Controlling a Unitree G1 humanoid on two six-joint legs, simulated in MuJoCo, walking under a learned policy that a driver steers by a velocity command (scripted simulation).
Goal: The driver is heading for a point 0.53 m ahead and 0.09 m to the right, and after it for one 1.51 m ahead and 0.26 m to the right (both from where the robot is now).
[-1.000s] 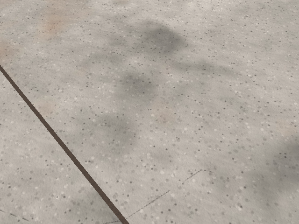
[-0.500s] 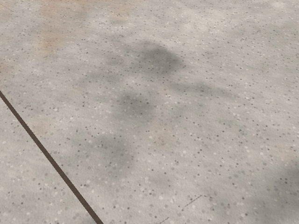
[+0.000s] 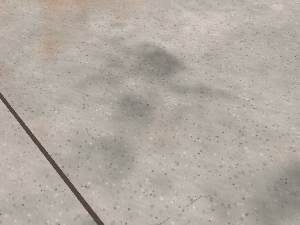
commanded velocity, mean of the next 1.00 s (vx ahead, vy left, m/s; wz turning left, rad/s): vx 0.30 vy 0.00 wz -0.26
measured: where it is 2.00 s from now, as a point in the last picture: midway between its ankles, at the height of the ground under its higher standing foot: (188, 157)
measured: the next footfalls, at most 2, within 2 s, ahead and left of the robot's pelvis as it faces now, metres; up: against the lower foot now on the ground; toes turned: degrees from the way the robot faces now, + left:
right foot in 0.92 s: +0.41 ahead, -0.13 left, +0.00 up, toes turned -20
left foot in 1.46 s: +0.78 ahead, -0.04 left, +0.00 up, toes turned -13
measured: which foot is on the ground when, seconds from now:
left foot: down 0.00-0.90, up 0.92-1.00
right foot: down 0.00-0.44, up 0.46-0.90, down 0.92-1.00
